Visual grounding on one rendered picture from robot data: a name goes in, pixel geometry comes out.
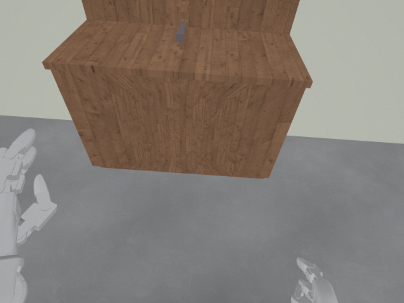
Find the robot left hand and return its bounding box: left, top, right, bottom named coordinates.
left=0, top=128, right=57, bottom=257

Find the robot right hand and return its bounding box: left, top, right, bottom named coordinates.
left=291, top=257, right=338, bottom=303

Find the counter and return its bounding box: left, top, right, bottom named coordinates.
left=42, top=0, right=313, bottom=179

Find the robot left forearm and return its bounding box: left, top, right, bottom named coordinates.
left=0, top=255, right=28, bottom=303

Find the tap lever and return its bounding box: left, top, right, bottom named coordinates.
left=176, top=22, right=186, bottom=42

